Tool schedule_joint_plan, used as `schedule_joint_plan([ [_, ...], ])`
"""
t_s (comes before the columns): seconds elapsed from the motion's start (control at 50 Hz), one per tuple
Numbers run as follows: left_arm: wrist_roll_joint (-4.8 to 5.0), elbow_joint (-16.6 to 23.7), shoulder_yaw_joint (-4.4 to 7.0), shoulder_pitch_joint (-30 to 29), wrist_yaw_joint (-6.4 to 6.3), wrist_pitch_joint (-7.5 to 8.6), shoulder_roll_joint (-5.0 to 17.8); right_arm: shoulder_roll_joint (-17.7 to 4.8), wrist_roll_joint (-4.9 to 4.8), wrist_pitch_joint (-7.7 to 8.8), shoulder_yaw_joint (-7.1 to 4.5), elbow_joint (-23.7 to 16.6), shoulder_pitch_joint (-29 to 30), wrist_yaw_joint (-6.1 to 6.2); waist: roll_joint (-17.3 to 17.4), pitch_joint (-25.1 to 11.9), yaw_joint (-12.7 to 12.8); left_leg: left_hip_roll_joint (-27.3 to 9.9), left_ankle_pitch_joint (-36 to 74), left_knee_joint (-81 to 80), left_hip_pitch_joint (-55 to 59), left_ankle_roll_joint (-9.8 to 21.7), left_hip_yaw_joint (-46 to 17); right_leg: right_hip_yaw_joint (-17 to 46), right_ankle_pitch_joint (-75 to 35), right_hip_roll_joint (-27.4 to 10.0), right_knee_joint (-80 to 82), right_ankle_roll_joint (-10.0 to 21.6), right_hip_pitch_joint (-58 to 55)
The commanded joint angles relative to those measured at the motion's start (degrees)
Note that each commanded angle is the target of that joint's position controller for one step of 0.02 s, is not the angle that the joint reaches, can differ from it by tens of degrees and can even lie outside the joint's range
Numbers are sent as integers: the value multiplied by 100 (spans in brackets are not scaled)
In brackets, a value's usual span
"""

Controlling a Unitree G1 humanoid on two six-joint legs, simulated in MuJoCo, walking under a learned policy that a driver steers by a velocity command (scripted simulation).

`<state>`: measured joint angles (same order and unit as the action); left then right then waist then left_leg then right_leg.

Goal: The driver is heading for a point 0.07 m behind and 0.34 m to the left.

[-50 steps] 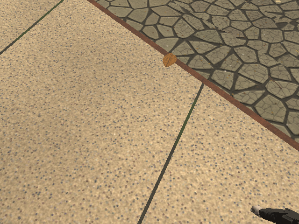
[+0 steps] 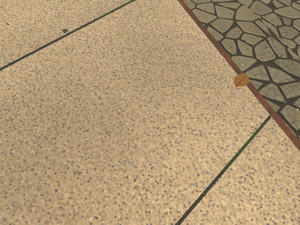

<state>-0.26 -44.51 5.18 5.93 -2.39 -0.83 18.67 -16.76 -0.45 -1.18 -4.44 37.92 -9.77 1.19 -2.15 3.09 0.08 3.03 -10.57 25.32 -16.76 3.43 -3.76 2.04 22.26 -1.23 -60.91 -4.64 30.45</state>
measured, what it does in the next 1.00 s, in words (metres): walks ahead, turning left: right foot, then left foot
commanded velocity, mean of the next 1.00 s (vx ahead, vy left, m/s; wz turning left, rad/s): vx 0.27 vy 0.00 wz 0.60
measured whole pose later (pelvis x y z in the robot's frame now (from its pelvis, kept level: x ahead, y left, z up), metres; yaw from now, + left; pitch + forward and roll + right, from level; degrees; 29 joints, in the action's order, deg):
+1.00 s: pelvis +0.25 +0.15 +0.00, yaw +36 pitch +3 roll -1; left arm -1.3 -37.5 2.9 6.2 -2.1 2.3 19.1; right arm -17.6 -0.5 0.6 -4.0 38.5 -11.9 0.1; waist -1.9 4.1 -1.4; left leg 6.5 -8.5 24.2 -17.9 5.0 -5.3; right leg 4.3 15.8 -3.8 -57.9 -5.1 39.3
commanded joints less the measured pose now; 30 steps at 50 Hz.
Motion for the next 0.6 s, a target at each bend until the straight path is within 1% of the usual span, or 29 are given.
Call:
schedule_joint_plan([
  [0.02, 2, 410, 78, -49, -9, 74, 351, -979, -8, 60, -256, -400, 120, 82, 914, -846, 2, -1325, 1453, -616, 988, 1051, -1532, 211, -216, 38, 685, -71, 241],
  [0.06, 2, 456, 62, -109, 14, 85, 328, -1040, -2, 32, -274, -419, 148, 92, 977, -782, -42, -1276, 936, -629, 798, 1049, -1706, 259, -239, 98, 1134, -82, 17],
  [0.08, 14, 468, 61, -87, 38, 101, 344, -1043, -12, 24, -276, -418, 112, 89, 976, -834, -74, -1231, 139, -728, 699, 1060, -1829, 257, -272, 122, 1356, -61, -124],
  [0.1, 37, 498, 63, -127, 67, 127, 364, -1036, -22, 24, -270, -421, 101, 78, 1031, -775, -116, -1188, -734, -846, 552, 1068, -2001, 242, -261, 150, 1578, -20, -237],
  [0.12, 59, 540, 70, -169, 99, 165, 389, -1045, -33, 28, -264, -417, 93, 62, 1126, -693, -145, -1169, -1381, -939, 424, 1075, -2194, 217, -177, 191, 1771, 27, -330],
  [0.16, 107, 595, 86, -159, 166, 278, 431, -1056, -44, 42, -250, -406, 72, 30, 1189, -589, -142, -1145, -1996, -978, 263, 1063, -2494, 188, 21, 261, 2179, 163, -606],
  [0.18, 131, 596, 91, -96, 197, 342, 428, -1046, -52, 46, -239, -403, 72, 19, 1165, -563, -104, -1107, -2124, -949, 164, 1034, -2589, 164, 40, 294, 2447, 242, -848],
  [0.2, 155, 560, 98, 59, 223, 404, 400, -1018, -66, 40, -220, -407, 117, 18, 1113, -548, 6, -1015, -2241, -877, 9, 963, -2636, 130, -119, 312, 2861, 326, -1226],
  [0.22, 171, 462, 110, 350, 238, 459, 353, -966, -87, 21, -192, -429, 227, 31, 1027, -525, 210, -835, -2386, -723, -285, 827, -2584, 59, -567, 300, 3505, 433, -1817],
  [0.24, 156, 334, 157, 727, 224, 490, 439, -817, -90, 21, -146, -462, 276, 51, 837, -552, 397, -568, -2509, -332, -838, 583, -2358, 144, -799, 67, 3939, 578, -2629],
  [0.26, 64, 229, 224, 1322, 181, 496, 735, -402, -77, 37, -32, -486, 212, 55, 27, -848, 515, -70, -2768, 1196, -1662, 198, -1592, 1167, -20, -995, 4225, 888, -3587],
  [0.28, -126, 179, 300, 1576, 217, 510, 1219, -359, -151, 122, -32, -755, 284, 33, -1042, -555, 425, 520, -2522, 2423, -2967, 34, -699, 3194, 1509, -2078, 4901, 1582, -3613],
  [0.3, -146, 289, 280, 1145, 222, 576, 1057, -759, -105, 203, -119, -807, 456, 11, -938, -13, 277, -104, -1981, 3202, -3378, -44, -762, 3503, 2070, -2311, 5097, 1824, -3094],
  [0.32, -37, 398, 190, 817, 163, 589, 721, -947, -91, 211, -191, -683, 315, -26, -809, 159, 158, -239, -1491, 3495, -3432, -126, -694, 2929, 1894, -2012, 5131, 1644, -2988],
  [0.34, 25, 467, 133, 682, 116, 577, 554, -915, -60, 193, -212, -532, 129, -43, -679, 108, 96, -311, -1158, 3680, -3374, -239, -576, 2386, 1452, -1731, 5121, 1416, -3041],
  [0.36, 47, 467, 102, 694, 83, 561, 490, -852, -40, 202, -212, -504, 103, -74, -627, 119, 125, -375, -837, 3817, -3385, -326, -501, 1941, 943, -1587, 5153, 1288, -3040],
  [0.38, 21, 446, 75, 817, 56, 573, 467, -704, -43, 222, -182, -501, 162, -118, -562, 138, 195, -434, -520, 3995, -3320, -383, -405, 1498, 379, -1477, 5207, 1233, -2946],
  [0.42, -32, 408, 67, 1061, 57, 610, 462, -473, -75, 256, -117, -556, 260, -164, -473, 101, 292, -516, -63, 4046, -3287, -477, -232, 835, -370, -1347, 5271, 1242, -2883],
  [0.44, -40, 392, 70, 1158, 67, 616, 479, -421, -86, 261, -98, -600, 344, -179, -458, 116, 344, -561, 98, 3909, -3304, -523, -182, 604, -610, -1330, 5299, 1274, -2885],
  [0.5, -36, 339, 93, 1302, 96, 592, 589, -321, -81, 275, -48, -726, 629, -245, -424, 191, 455, -677, 497, 3126, -3152, -608, 2, 27, -1262, -1318, 5329, 1314, -2917],
  [0.56, 34, 265, 142, 1403, 111, 558, 766, -165, -86, 313, 39, -843, 1013, -369, -415, 340, 585, -732, 741, 2140, -2665, -532, 343, -467, -1565, -1357, 5350, 1262, -2829],
  [0.6, 114, 192, 179, 1478, 133, 533, 878, -167, -113, 320, 56, -898, 1144, -446, -375, 439, 577, -720, 579, 1666, -2362, -367, 519, -665, -1675, -1462, 5337, 1220, -2916],
])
